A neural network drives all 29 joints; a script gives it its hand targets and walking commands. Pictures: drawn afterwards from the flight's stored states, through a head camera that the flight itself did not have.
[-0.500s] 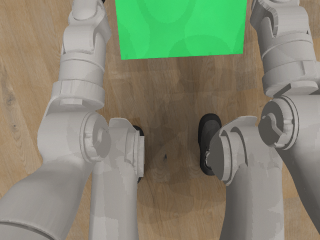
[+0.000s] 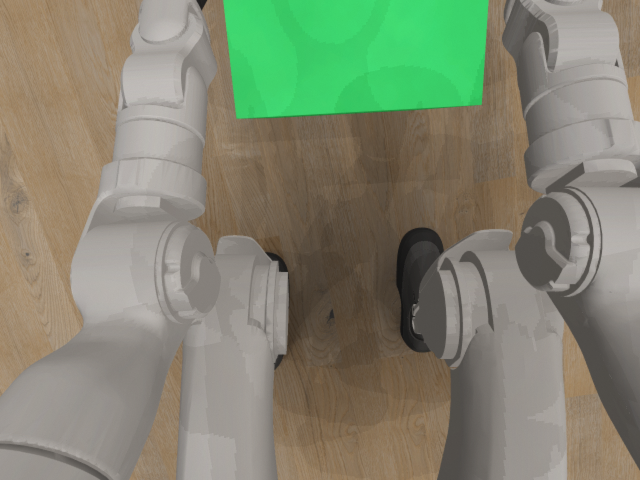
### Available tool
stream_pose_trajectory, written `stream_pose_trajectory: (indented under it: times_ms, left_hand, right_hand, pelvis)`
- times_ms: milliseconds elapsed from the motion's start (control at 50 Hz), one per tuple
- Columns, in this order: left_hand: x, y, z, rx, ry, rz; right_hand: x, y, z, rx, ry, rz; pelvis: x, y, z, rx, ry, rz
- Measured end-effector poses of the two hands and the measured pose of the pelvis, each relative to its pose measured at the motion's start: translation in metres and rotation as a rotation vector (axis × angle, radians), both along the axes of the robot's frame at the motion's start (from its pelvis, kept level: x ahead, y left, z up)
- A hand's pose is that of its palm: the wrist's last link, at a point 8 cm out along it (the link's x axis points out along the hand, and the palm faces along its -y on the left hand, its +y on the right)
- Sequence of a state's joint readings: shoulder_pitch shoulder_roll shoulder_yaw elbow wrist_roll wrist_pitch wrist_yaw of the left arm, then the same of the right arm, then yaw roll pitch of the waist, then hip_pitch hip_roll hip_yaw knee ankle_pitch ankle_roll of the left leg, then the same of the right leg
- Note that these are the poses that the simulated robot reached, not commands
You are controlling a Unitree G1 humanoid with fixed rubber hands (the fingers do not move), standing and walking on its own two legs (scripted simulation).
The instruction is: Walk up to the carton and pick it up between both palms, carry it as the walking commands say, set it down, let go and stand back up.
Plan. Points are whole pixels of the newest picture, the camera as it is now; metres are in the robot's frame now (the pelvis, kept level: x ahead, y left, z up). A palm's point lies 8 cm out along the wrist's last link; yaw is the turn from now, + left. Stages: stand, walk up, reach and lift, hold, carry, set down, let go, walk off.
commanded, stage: set down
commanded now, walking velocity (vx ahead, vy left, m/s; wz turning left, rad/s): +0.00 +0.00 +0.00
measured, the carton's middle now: (346, 17) +0.53 -0.03 -0.24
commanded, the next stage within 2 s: none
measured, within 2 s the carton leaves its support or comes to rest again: neither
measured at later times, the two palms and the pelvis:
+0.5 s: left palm out of the picture +0.54 +0.13 -0.17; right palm out of the picture +0.55 -0.18 -0.16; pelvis +0.00 +0.00 +0.00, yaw +0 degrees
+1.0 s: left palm out of the picture +0.54 +0.16 -0.16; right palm out of the picture +0.54 -0.22 -0.16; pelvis -0.01 +0.00 +0.01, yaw -1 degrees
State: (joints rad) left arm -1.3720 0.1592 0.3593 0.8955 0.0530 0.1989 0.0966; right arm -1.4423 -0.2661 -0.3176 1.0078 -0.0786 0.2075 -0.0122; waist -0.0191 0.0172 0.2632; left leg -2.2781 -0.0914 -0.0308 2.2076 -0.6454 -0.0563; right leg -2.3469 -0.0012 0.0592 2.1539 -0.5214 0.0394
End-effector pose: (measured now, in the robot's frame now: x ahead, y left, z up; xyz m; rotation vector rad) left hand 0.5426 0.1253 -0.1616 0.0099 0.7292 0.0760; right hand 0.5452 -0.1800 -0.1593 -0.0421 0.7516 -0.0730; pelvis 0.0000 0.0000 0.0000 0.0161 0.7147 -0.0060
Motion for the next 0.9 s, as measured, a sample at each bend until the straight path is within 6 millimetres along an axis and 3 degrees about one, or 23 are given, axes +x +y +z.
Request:
stream_pose_trajectory:
  times_ms: [600, 760, 900]
  left_hand:
    - [0.002, 0.002, -0.004, 0.027, -0.036, -0.028]
    - [-0.008, 0.016, -0.01, 0.062, -0.016, -0.006]
    - [-0.007, 0.029, -0.004, 0.061, -0.021, 0.013]
  right_hand:
    - [-0.002, -0.002, -0.008, 0.002, -0.052, -0.017]
    - [-0.019, -0.028, -0.017, -0.046, -0.024, -0.086]
    - [-0.014, -0.038, -0.009, -0.052, -0.029, -0.094]
  pelvis:
    - [-0.005, -0.001, 0.001, 0.0, -0.051, 0.0]
    - [-0.009, -0.001, 0.006, 0.001, -0.053, -0.006]
    - [-0.012, -0.003, 0.005, 0.001, -0.054, -0.009]
